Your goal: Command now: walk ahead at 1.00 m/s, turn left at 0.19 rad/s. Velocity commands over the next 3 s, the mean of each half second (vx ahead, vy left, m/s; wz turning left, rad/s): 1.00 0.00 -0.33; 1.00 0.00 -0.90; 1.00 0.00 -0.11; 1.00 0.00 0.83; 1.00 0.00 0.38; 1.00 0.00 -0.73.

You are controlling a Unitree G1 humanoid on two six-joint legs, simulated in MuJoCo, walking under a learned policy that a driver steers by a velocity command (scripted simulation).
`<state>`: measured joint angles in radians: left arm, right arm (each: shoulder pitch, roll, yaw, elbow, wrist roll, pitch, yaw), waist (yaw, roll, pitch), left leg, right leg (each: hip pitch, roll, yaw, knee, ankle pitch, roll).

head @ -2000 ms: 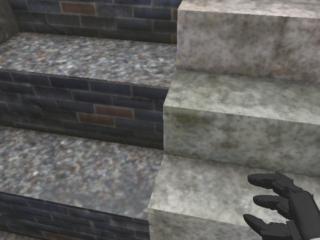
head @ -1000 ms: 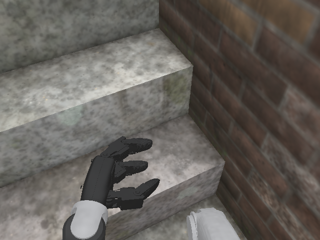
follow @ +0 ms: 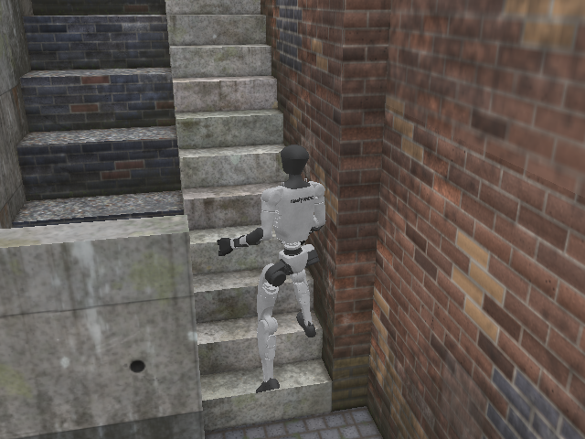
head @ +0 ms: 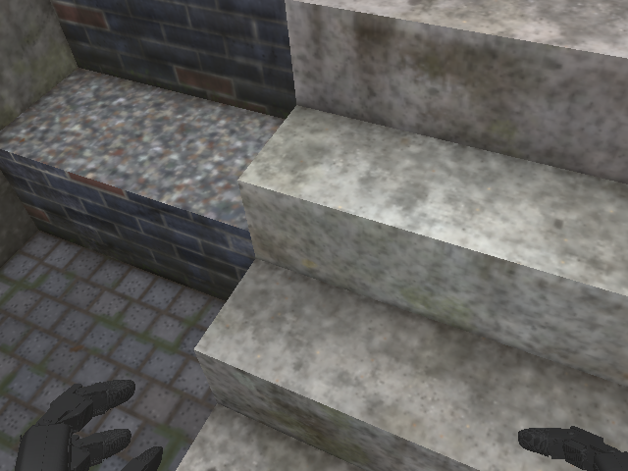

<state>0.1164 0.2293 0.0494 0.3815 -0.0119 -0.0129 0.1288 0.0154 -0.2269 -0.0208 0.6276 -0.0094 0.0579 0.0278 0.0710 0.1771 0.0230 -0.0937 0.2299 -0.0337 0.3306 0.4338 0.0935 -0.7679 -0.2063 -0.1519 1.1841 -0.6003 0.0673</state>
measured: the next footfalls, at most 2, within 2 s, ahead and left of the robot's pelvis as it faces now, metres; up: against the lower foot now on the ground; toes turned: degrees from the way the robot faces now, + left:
left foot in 0.14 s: -0.17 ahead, +0.14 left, -0.44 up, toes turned +19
right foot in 0.44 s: -0.04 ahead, +0.00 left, -0.23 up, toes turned -8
